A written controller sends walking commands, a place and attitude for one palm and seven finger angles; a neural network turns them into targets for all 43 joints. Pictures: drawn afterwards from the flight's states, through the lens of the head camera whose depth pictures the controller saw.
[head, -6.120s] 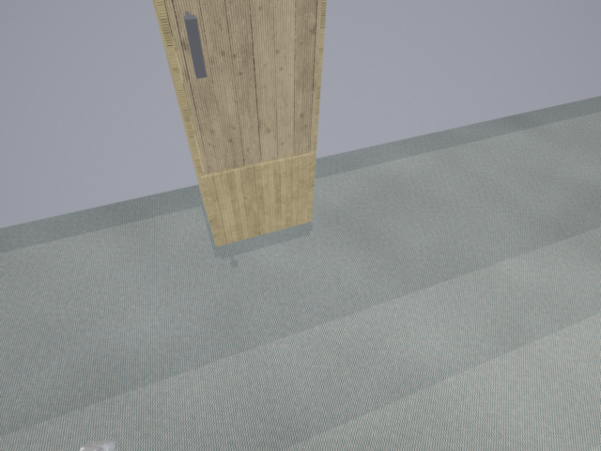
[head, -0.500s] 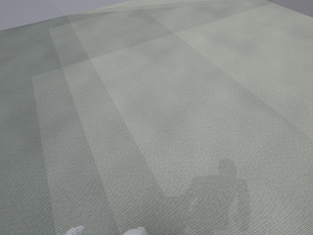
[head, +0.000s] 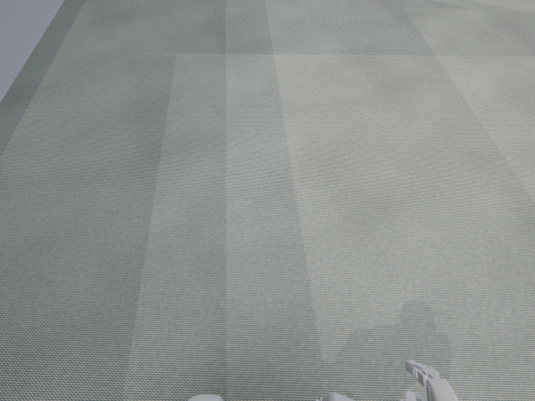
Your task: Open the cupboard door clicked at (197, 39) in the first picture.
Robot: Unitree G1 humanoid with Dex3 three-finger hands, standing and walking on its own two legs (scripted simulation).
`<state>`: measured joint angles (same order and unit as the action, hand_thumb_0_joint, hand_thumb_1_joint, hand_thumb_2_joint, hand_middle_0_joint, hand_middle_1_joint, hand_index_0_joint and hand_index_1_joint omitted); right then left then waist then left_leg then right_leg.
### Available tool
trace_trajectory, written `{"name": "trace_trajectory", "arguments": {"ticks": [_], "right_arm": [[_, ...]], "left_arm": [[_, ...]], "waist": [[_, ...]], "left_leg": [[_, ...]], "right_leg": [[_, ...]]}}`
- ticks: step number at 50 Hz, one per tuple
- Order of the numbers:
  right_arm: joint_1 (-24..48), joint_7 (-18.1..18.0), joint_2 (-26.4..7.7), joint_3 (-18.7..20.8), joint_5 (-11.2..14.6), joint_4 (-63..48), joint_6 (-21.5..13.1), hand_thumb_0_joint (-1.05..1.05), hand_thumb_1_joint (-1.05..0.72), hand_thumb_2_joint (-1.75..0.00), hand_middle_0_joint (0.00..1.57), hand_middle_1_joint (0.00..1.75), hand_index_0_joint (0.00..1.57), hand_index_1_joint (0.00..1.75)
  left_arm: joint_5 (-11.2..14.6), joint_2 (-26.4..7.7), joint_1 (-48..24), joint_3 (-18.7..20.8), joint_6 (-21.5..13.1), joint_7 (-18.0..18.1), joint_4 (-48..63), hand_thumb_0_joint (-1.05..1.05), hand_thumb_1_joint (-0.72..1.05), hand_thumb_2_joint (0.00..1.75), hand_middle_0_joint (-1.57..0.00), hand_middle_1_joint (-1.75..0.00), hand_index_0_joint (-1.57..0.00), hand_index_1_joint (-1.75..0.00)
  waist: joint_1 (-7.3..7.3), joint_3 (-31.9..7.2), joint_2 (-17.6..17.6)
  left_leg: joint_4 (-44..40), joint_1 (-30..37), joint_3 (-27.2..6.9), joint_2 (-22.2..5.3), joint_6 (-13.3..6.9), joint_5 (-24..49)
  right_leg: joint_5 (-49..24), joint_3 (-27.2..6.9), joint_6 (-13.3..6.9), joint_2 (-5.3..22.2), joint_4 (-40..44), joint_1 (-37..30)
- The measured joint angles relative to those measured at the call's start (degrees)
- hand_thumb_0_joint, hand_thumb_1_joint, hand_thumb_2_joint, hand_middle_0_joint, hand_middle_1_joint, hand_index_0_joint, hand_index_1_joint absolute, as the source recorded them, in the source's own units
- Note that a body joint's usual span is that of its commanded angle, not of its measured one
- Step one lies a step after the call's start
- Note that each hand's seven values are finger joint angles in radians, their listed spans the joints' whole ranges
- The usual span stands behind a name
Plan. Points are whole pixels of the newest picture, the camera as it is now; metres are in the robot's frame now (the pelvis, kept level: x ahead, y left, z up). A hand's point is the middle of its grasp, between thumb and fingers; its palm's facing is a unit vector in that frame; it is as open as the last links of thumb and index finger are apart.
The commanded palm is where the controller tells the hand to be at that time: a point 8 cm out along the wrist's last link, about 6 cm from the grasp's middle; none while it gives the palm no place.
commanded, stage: turn to face it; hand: left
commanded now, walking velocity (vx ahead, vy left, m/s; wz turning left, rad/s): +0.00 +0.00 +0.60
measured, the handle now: out of the picture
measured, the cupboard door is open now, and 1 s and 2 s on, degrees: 0 0 0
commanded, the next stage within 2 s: none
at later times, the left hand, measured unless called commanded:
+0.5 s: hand out of the picture +0.07 +0.17 -0.12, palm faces +0.29 -0.91 -0.29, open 7.4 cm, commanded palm none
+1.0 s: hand out of the picture -0.06 +0.22 -0.15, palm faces +0.59 -0.76 -0.26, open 7.4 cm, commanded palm none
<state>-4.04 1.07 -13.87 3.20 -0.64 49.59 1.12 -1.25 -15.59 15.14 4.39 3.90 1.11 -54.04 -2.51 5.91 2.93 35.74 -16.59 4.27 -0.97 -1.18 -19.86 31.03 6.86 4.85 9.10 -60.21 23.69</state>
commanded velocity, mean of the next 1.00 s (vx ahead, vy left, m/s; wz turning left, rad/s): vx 0.00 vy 0.00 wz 0.60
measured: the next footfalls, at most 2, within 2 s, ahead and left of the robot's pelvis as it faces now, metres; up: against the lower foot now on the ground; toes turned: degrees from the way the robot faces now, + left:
right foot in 0.30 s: +0.10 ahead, -0.14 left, +0.00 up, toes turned +7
left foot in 0.74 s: +0.00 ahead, +0.10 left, +0.00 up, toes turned +34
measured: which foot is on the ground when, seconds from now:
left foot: down 0.00-0.30, up 0.32-0.72, down 0.74-1.00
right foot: up 0.00-0.28, down 0.30-0.72, up 0.74-1.00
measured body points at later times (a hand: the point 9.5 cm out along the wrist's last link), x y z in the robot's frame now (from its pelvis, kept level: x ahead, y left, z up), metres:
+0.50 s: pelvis +0.02 -0.05 +0.01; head +0.06 -0.07 +0.46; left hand +0.05 +0.21 -0.10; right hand +0.16 -0.29 -0.14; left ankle -0.05 +0.08 -0.63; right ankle +0.06 -0.15 -0.72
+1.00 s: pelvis +0.00 -0.01 +0.02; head +0.01 +0.02 +0.46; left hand -0.09 +0.26 -0.13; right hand +0.22 -0.17 -0.11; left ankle -0.03 +0.08 -0.72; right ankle +0.09 -0.16 -0.65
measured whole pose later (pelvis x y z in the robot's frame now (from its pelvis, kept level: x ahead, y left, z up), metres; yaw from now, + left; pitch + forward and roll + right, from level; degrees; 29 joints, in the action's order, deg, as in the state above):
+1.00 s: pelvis +0.00 -0.01 +0.02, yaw +34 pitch +0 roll -1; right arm -10.1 0.5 -12.1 2.9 -0.9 51.4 1.6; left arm -1.2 -15.8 11.2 4.8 3.7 0.6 -51.8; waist -0.3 3.7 1.5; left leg 27.7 -15.3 -0.5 1.1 -2.6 -12.4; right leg 22.3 1.5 5.9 6.2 -59.5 27.4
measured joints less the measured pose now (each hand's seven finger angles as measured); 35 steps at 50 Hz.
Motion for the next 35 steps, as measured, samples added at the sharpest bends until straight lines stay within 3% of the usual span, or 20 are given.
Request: {"name": "trace_trajectory", "arguments": {"ticks": [3, 6, 12, 14, 15, 17, 19, 21, 23, 28, 35], "right_arm": [[-0.93, -0.49, 0.58, -0.26, -0.20, 0.13, 0.11, 0.01, -0.90, -0.90, 0.20, 0.30, 0.20, 0.30], [-1.98, -0.47, 0.86, -0.39, -0.28, 0.56, 0.37, 0.01, -0.90, -0.90, 0.20, 0.30, 0.20, 0.30], [-4.35, -0.25, 0.89, 0.18, -0.56, 1.26, 1.07, 0.01, -0.90, -0.90, 0.20, 0.30, 0.20, 0.30], [-5.28, -0.26, 0.54, 0.59, -0.48, 1.51, 1.47, 0.01, -0.90, -0.90, 0.20, 0.30, 0.20, 0.30], [-5.93, -0.23, 0.32, 0.83, -0.29, 1.52, 1.62, 0.01, -0.90, -0.90, 0.20, 0.30, 0.20, 0.30], [-6.29, -0.35, -0.64, 1.62, -0.12, 1.98, 2.12, 0.01, -0.90, -0.90, 0.20, 0.30, 0.20, 0.30], [-6.76, -0.28, -1.31, 2.23, -0.23, 2.58, 2.81, 0.01, -0.90, -0.90, 0.20, 0.30, 0.20, 0.30], [-6.96, 0.14, -1.83, 2.53, -0.39, 3.12, 3.22, 0.01, -0.90, -0.90, 0.20, 0.30, 0.20, 0.30], [-7.13, 0.52, -2.00, 2.56, -0.46, 3.41, 3.43, 0.01, -0.90, -0.90, 0.20, 0.30, 0.20, 0.30], [-7.01, 0.94, -1.56, 2.08, -0.34, 4.06, 3.92, 0.01, -0.91, -0.90, 0.20, 0.30, 0.20, 0.30], [-4.95, 0.94, -0.44, 0.91, -0.01, 3.19, 2.89, 0.01, -0.91, -0.90, 0.20, 0.30, 0.19, 0.30]], "left_arm": [[0.05, -0.66, -1.66, 0.49, 0.03, -0.35, 0.71, 0.01, 0.91, 0.90, -0.20, -0.30, -0.19, -0.29], [0.11, -0.62, -3.37, 0.43, -0.36, -0.60, 2.32, 0.01, 0.91, 0.90, -0.20, -0.30, -0.19, -0.29], [0.38, 0.81, -6.47, -0.37, -1.10, -0.61, 5.05, 0.00, 0.91, 0.90, -0.20, -0.30, -0.19, -0.29], [0.52, 1.49, -6.87, -0.84, -1.88, -0.68, 5.99, 0.00, 0.91, 0.90, -0.20, -0.30, -0.19, -0.29], [0.43, 1.67, -6.72, -1.15, -2.56, -0.72, 6.60, 0.00, 0.91, 0.90, -0.20, -0.30, -0.19, -0.29], [-0.05, 3.01, -7.09, -1.86, -3.59, -0.47, 6.88, 0.00, 0.91, 0.90, -0.20, -0.30, -0.19, -0.29], [-0.16, 4.12, -6.72, -2.55, -3.79, -0.32, 7.17, 0.00, 0.91, 0.89, -0.20, -0.30, -0.20, -0.29], [-0.26, 5.01, -6.05, -2.88, -3.53, -0.06, 7.02, 0.00, 0.91, 0.89, -0.20, -0.30, -0.20, -0.30], [-0.39, 5.51, -5.42, -3.09, -3.31, 0.14, 6.55, 0.00, 0.91, 0.89, -0.21, -0.30, -0.20, -0.30], [-0.61, 5.55, -4.04, -3.30, -3.14, 0.18, 5.24, 0.00, 0.91, 0.89, -0.21, -0.30, -0.20, -0.30], [-0.72, 2.91, -2.13, -1.89, -2.41, -0.08, 3.10, 0.00, 0.90, 0.89, -0.21, -0.30, -0.20, -0.30]], "waist": [[0.28, -0.33, -0.59], [0.70, -0.58, -1.29], [2.60, -1.07, -3.17], [3.13, -1.44, -4.07], [3.26, -1.86, -4.23], [3.72, -1.44, -5.82], [3.84, -1.36, -6.10], [3.96, -1.33, -6.11], [4.20, -1.30, -5.79], [3.85, -0.99, -4.20], [2.05, -0.52, -1.69]], "left_leg": [[-2.83, 1.37, -2.17, 0.23, 0.66, 1.51], [-5.11, 2.31, -4.18, 0.67, 0.61, 2.95], [-5.08, 1.97, -8.16, 1.49, 1.90, 3.21], [-3.15, 1.00, -9.61, 1.77, 2.73, 2.26], [-1.31, 0.05, -10.23, 2.22, 3.22, 1.34], [8.65, -3.68, -10.40, 2.63, 3.47, -6.16], [21.08, -7.84, -8.62, 3.17, 3.54, -9.18], [29.47, -10.64, -6.50, 2.40, 4.06, -6.76], [32.17, -11.77, -4.94, 1.23, 4.76, -4.41], [24.88, -9.95, -2.50, -0.95, 5.75, -4.05], [6.00, -2.83, 1.18, -1.43, 4.47, -2.89]], "right_leg": [[-3.85, -2.96, 0.80, -1.33, -4.00, 3.57], [-6.16, -4.62, 1.22, -2.16, -1.03, 4.50], [-6.92, -5.36, 0.97, -4.76, 12.24, 0.80], [-10.78, -4.64, 0.66, -5.93, 20.38, -2.71], [-14.20, -4.20, 0.04, -5.99, 25.33, -4.83], [-14.29, -2.35, -3.28, -5.87, 24.15, -4.90], [-13.20, -0.78, -5.22, -4.73, 24.14, -5.93], [-13.57, 0.53, -5.61, -3.87, 26.04, -7.61], [-14.35, 1.88, -5.49, -3.07, 27.96, -9.06], [-15.01, 5.39, -5.19, -1.19, 30.21, -11.15], [-12.77, 9.96, -3.29, 1.60, 26.15, -10.30]]}}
